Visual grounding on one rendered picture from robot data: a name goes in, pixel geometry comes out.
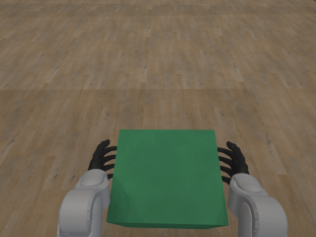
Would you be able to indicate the robot right forearm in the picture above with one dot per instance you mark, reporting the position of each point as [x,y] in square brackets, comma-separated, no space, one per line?
[258,214]

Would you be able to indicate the carton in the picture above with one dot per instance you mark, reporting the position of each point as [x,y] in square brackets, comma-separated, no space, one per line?
[167,178]

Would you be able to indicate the robot left forearm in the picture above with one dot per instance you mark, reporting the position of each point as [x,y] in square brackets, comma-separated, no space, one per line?
[81,211]

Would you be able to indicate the robot left hand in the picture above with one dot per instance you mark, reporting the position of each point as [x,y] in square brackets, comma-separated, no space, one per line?
[98,159]

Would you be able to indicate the robot right hand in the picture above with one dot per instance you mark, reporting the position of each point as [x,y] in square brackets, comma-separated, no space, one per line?
[238,163]

